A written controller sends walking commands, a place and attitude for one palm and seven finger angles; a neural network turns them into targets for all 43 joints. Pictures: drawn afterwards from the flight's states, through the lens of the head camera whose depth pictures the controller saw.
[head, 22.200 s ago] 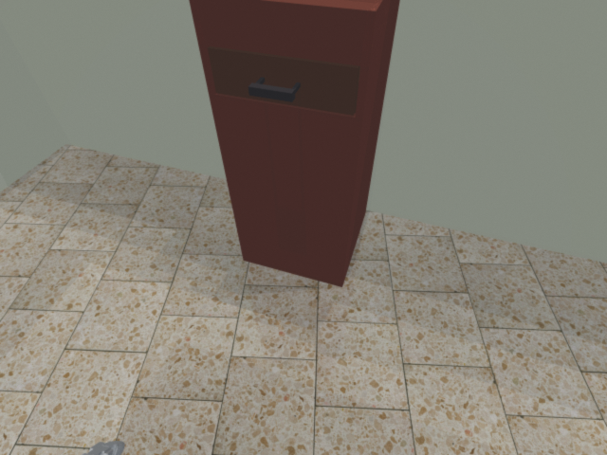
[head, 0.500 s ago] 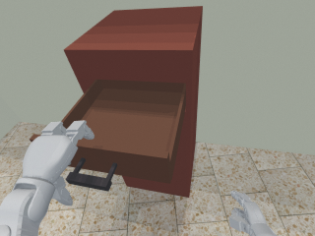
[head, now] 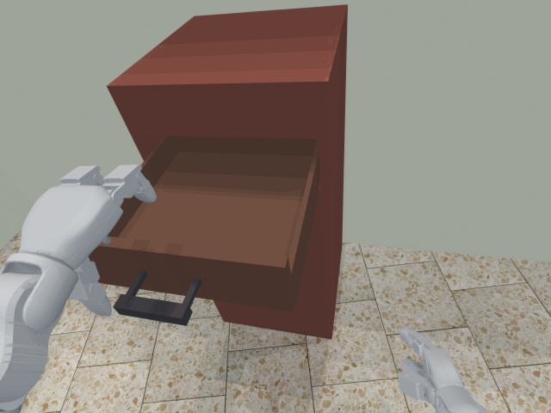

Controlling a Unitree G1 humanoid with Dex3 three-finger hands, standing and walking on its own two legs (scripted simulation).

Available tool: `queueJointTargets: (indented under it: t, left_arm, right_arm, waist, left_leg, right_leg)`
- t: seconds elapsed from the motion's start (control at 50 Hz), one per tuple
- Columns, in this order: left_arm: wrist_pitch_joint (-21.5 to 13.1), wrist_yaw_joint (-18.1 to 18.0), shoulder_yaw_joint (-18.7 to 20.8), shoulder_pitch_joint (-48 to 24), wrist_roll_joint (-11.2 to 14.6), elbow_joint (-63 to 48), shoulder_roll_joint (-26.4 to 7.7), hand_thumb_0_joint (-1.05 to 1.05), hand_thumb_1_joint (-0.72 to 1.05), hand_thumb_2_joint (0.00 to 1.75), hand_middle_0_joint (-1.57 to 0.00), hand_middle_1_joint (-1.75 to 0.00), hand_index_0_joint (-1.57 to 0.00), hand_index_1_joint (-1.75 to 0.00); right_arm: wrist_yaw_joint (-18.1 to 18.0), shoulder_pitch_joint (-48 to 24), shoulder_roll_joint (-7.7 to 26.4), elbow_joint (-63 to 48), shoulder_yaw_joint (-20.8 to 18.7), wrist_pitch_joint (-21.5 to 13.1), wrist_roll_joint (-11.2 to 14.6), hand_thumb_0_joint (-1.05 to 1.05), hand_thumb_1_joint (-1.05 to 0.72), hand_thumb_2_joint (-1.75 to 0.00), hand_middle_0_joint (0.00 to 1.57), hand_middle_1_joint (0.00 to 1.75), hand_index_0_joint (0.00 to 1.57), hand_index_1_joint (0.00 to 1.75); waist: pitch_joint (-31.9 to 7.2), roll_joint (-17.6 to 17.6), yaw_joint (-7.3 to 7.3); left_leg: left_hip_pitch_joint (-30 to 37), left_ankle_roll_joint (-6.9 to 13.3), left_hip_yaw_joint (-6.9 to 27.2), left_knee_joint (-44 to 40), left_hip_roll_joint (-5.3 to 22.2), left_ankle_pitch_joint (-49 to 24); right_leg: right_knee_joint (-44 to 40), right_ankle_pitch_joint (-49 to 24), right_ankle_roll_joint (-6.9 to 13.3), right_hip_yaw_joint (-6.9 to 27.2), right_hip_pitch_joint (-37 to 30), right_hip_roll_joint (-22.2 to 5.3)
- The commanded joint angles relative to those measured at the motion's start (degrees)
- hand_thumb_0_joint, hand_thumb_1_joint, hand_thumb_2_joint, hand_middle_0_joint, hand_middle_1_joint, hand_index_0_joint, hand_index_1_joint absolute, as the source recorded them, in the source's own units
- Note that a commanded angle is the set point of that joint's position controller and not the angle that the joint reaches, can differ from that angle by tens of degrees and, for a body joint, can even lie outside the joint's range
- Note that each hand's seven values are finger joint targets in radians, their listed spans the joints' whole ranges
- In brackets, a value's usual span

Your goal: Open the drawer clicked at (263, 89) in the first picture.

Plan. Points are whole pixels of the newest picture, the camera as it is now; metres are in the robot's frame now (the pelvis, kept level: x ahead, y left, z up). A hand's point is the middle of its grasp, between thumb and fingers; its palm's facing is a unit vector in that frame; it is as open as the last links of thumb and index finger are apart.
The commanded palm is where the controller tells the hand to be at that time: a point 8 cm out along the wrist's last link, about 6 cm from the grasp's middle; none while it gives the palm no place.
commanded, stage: draw the hand back to the body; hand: left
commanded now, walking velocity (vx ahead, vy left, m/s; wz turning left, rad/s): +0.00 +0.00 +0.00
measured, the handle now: (160, 295) +0.26 +0.23 +0.05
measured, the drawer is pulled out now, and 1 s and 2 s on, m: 0.30 0.30 0.30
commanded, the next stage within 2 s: step back with the hand held close in 1.64 s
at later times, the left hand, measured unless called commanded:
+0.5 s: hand (91, 266) +0.21 +0.24 +0.19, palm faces +0.13 -0.02 -0.99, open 13.8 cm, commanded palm +0.16 +0.25 +0.25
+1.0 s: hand (80, 236) +0.21 +0.22 +0.24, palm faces +0.44 -0.83 -0.33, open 12.5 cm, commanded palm +0.15 +0.27 +0.24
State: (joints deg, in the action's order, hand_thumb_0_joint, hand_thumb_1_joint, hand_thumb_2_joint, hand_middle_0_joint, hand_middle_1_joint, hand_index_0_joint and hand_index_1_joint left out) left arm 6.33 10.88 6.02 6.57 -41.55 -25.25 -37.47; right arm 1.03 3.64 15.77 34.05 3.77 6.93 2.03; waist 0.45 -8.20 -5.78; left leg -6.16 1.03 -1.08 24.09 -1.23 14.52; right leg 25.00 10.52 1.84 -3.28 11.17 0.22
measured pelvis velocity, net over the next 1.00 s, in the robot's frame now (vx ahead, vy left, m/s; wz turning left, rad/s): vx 0.01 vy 0.00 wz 0.00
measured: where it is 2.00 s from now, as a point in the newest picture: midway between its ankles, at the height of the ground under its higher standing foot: outside the picture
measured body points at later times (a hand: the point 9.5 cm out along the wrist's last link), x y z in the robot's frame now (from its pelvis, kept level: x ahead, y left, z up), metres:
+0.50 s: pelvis +0.00 +0.00 +0.00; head -0.01 -0.06 +0.44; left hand +0.20 +0.24 +0.24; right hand +0.23 -0.20 -0.10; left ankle -0.01 +0.11 -0.74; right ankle +0.04 -0.10 -0.74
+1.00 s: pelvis +0.01 +0.00 +0.00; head +0.00 -0.02 +0.45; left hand +0.18 +0.26 +0.26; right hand +0.19 -0.21 -0.09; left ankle -0.01 +0.11 -0.74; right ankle +0.04 -0.10 -0.74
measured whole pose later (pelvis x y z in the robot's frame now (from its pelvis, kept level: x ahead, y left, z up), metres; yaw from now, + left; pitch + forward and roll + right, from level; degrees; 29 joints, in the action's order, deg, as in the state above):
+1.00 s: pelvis +0.01 +0.00 +0.00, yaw +0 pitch -6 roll -1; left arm -11.3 -5.2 20.2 17.9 4.0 -31.8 -19.7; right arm -3.3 11.7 12.1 38.3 2.2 -9.3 -0.7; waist 3.4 -3.3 -3.7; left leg -2.0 0.6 -0.8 23.4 0.3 15.7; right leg 21.3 10.1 2.3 -3.6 5.7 1.8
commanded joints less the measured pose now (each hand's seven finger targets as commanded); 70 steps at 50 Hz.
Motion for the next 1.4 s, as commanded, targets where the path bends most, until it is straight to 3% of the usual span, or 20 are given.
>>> queueJointTargets:
  t: [0.0,0.1,0.12,0.18,0.2,0.3,0.34,0.48,0.62,0.64,0.66,0.68,0.72,0.76,0.82,0.86,1.0,1.08,1.16,1.38]
  left_arm:
    - [-1.90,-1.94,11.66,-7.29,1.48,-12.30,-12.54,0.00,-0.50,0.30,-0.30,-1.20,-0.30,-1.20]
    - [-3.02,-4.48,13.60,-5.38,1.67,-12.20,-13.36,0.00,-0.50,0.30,-0.30,-1.20,-0.30,-1.20]
    - [-3.24,-4.94,13.57,-5.06,1.34,-9.63,-13.09,0.00,-0.50,0.30,-0.30,-1.20,-0.30,-1.20]
    - [-3.43,-5.93,14.82,-7.03,1.64,-10.78,-14.48,0.00,-0.50,0.30,-0.30,-1.20,-0.30,-1.20]
    - [-3.77,-6.09,15.20,-8.04,0.93,-10.83,-15.59,0.00,-0.50,0.30,-0.30,-1.20,-0.30,-1.20]
    - [-3.68,-5.11,13.58,-4.55,1.83,-11.29,-13.88,0.00,-0.50,0.30,-0.30,-1.20,-0.30,-1.20]
    - [-3.56,-4.79,12.81,-2.78,1.81,-11.33,-13.10,0.00,-0.50,0.30,-0.30,-1.20,-0.30,-1.20]
    - [-4.03,-5.64,18.15,1.29,3.42,-13.44,-16.06,0.00,-0.50,0.30,-0.30,-1.20,-0.30,-1.20]
    - [-4.49,-5.13,16.88,3.08,4.16,-12.85,-14.35,0.00,-0.50,0.30,-0.30,-1.20,-0.30,-1.20]
    - [-10.68,-9.40,16.06,-1.10,40.39,-16.67,8.56,0.00,-0.47,0.32,-0.30,-1.18,-0.30,-1.18]
    - [-13.17,-12.02,19.81,6.05,41.22,-11.16,2.72,0.00,-0.43,0.33,-0.29,-1.15,-0.29,-1.15]
    - [-14.67,-13.11,21.93,7.99,45.06,-12.61,3.36,0.00,-0.40,0.34,-0.29,-1.13,-0.29,-1.13]
    - [-18.40,-15.29,22.44,3.23,46.01,-20.08,2.94,0.00,-0.32,0.37,-0.29,-1.09,-0.29,-1.09]
    - [-19.95,-16.74,21.42,3.23,45.80,-19.51,4.73,0.00,-0.26,0.40,-0.28,-1.04,-0.28,-1.04]
    - [-20.53,-17.14,19.35,3.26,45.93,-16.60,7.35,0.00,-0.15,0.45,-0.27,-0.98,-0.27,-0.98]
    - [-20.96,-17.18,19.88,3.07,45.79,-17.56,6.97,0.00,-0.08,0.48,-0.27,-0.93,-0.27,-0.93]
    - [-20.81,-16.47,20.83,9.53,46.40,-18.17,7.35,0.00,0.17,0.58,-0.25,-0.77,-0.25,-0.77]
    - [-20.46,-16.38,22.56,11.30,46.48,-19.71,6.41,0.00,0.31,0.64,-0.24,-0.68,-0.24,-0.68]
    - [-20.08,-16.39,23.15,11.78,46.73,-18.77,6.47,0.00,0.44,0.70,-0.23,-0.59,-0.23,-0.59]
    - [-18.68,-16.74,22.27,9.34,46.47,-19.27,6.66,0.00,0.83,0.87,-0.21,-0.34,-0.21,-0.34]
  right_arm:
    - [-0.17,-10.22,5.16,-11.26,-1.88,-4.01,-0.10,0.00,-0.90,-0.90,0.20,0.30,0.20,0.30]
    - [-0.68,-9.03,5.18,-10.81,-1.97,-4.77,-0.36,0.00,-0.90,-0.90,0.20,0.30,0.20,0.30]
    - [-0.90,-8.76,5.18,-10.02,-2.44,-4.83,-0.37,0.00,-0.90,-0.90,0.20,0.30,0.20,0.30]
    - [-1.20,-10.37,5.62,-10.42,-2.59,-5.58,0.01,0.00,-0.90,-0.90,0.20,0.30,0.20,0.30]
    - [-1.17,-8.43,5.30,-9.99,-2.54,-5.64,-0.53,0.00,-0.90,-0.90,0.20,0.30,0.20,0.30]
    - [-1.39,-8.48,5.52,-10.06,-2.62,-6.03,-0.44,0.00,-0.90,-0.90,0.20,0.30,0.20,0.30]
    - [-1.56,-8.58,5.81,-10.15,-2.85,-5.72,-0.38,0.00,-0.90,-0.90,0.20,0.30,0.20,0.30]
    - [-1.71,-10.07,6.05,-11.16,-2.54,-6.18,0.17,0.00,-0.90,-0.90,0.20,0.30,0.20,0.30]
    - [-1.72,-8.05,6.06,-10.76,-2.75,-6.03,-0.38,0.00,-0.90,-0.90,0.20,0.30,0.20,0.30]
    - [-3.51,-4.54,0.16,-13.06,-3.18,-10.51,-0.36,0.00,-0.90,-0.90,0.20,0.30,0.20,0.30]
    - [-4.59,-2.71,2.67,-10.16,-3.11,-12.65,-1.09,0.00,-0.90,-0.90,0.20,0.30,0.20,0.30]
    - [-5.06,-4.36,2.69,-9.12,-2.99,-14.21,-0.99,0.00,-0.90,-0.90,0.20,0.30,0.20,0.30]
    - [-5.66,-2.86,2.33,-8.36,-3.13,-17.08,-1.67,0.00,-0.90,-0.90,0.20,0.30,0.20,0.30]
    - [-5.81,-2.00,1.76,-7.11,-3.04,-18.81,-2.24,0.00,-0.90,-0.90,0.20,0.30,0.20,0.30]
    - [-5.62,-1.98,1.88,-6.14,-3.09,-19.76,-2.40,0.00,-0.90,-0.90,0.20,0.30,0.20,0.30]
    - [-5.46,-2.09,1.82,-6.02,-3.38,-20.06,-2.56,0.00,-0.90,-0.90,0.20,0.30,0.20,0.30]
    - [-4.53,-1.83,2.45,-6.26,-4.31,-19.69,-2.62,0.00,-0.90,-0.90,0.20,0.30,0.20,0.30]
    - [-4.36,-1.63,2.54,-6.57,-4.74,-18.76,-2.33,0.00,-0.90,-0.90,0.20,0.30,0.20,0.30]
    - [-4.58,-1.16,2.28,-6.79,-4.93,-17.66,-2.06,0.00,-0.90,-0.90,0.20,0.30,0.20,0.30]
    - [-4.93,-1.73,2.29,-6.83,-4.64,-17.19,-2.12,0.00,-0.90,-0.90,0.20,0.30,0.20,0.30]
  waist:
    - [-12.73,5.03,-1.36]
    - [-8.54,5.91,-0.87]
    - [-5.29,6.62,-0.44]
    - [-7.24,3.59,-0.90]
    - [-9.96,4.23,-1.01]
    - [-10.26,4.93,-0.69]
    - [-6.96,5.81,-0.39]
    - [-7.48,4.06,-1.44]
    - [-6.19,5.05,-0.74]
    - [-1.49,12.22,4.42]
    - [0.08,15.51,3.57]
    - [0.20,16.72,2.79]
    - [-5.82,7.77,2.15]
    - [-4.95,1.41,1.85]
    - [0.14,2.57,2.01]
    - [-1.04,0.94,1.53]
    - [-3.64,5.10,1.17]
    - [-4.85,3.73,1.06]
    - [-4.52,6.13,1.38]
    - [-3.35,3.12,1.58]
  left_leg:
    - [-5.17,-0.23,1.36,-2.31,0.63,-11.69]
    - [-6.29,-0.22,1.08,-1.61,0.69,-7.90]
    - [-6.65,-0.10,1.03,-1.77,0.74,-7.15]
    - [-5.51,-0.17,1.70,-1.03,0.81,-6.55]
    - [-5.43,-0.21,1.50,-1.08,0.44,-7.35]
    - [-5.40,-0.28,1.43,-1.05,0.43,-8.13]
    - [-5.96,-0.15,1.22,-1.57,0.61,-7.88]
    - [-5.83,-0.50,1.86,-1.11,1.25,-7.76]
    - [-5.94,-0.45,1.55,-1.88,1.02,-7.47]
    - [-1.72,0.73,1.64,-2.01,2.80,-2.62]
    - [-1.96,0.70,2.20,-2.43,3.80,0.36]
    - [-2.00,0.65,2.23,-2.73,3.36,0.79]
    - [0.36,0.47,1.41,-3.43,2.79,-0.98]
    - [0.44,-0.09,1.06,-4.54,2.47,-2.35]
    - [-1.52,-0.21,1.54,-5.97,2.72,-2.61]
    - [-1.05,-0.17,1.46,-5.78,2.62,-4.96]
    - [-0.44,-0.27,1.28,-4.35,3.00,-13.56]
    - [0.24,-0.86,1.19,-3.67,3.16,-16.87]
    - [0.24,-0.65,1.11,-3.58,3.25,-15.91]
    - [0.91,-0.64,1.54,-3.84,2.98,-13.40]
  right_leg:
    - [-2.32,-6.27,-1.35,2.99,-11.05,-1.48]
    - [-3.45,-1.14,-1.60,3.17,-7.19,-1.97]
    - [-4.04,0.13,-1.54,2.90,-4.94,-1.65]
    - [-4.36,0.84,-1.16,4.46,-5.25,-1.55]
    - [-3.61,0.36,-1.35,3.82,-7.00,-2.25]
    - [-3.17,-1.53,-1.56,3.53,-7.56,-2.30]
    - [-3.52,-1.78,-1.75,2.78,-5.78,-1.96]
    - [-3.55,-1.49,-1.46,3.37,-6.20,-1.38]
    - [-3.56,-0.66,-1.77,1.69,-5.01,-1.74]
    - [-6.28,0.18,-0.37,0.42,-3.04,-0.23]
    - [-6.79,3.33,-0.70,1.02,-1.96,-0.31]
    - [-8.11,4.35,-0.90,1.39,-2.53,-0.27]
    - [-7.92,3.71,-0.85,1.96,-6.21,-1.68]
    - [-7.83,2.16,-0.34,2.05,-6.93,-1.66]
    - [-8.72,2.46,-0.04,1.98,-6.56,-1.35]
    - [-8.14,0.20,0.18,2.08,-7.89,-1.35]
    - [-6.04,-9.89,0.15,1.89,-10.71,-1.01]
    - [-5.36,-12.79,0.25,1.75,-10.69,-0.81]
    - [-5.54,-12.00,0.00,1.87,-9.82,-0.81]
    - [-6.67,-9.26,0.09,2.19,-8.27,-0.81]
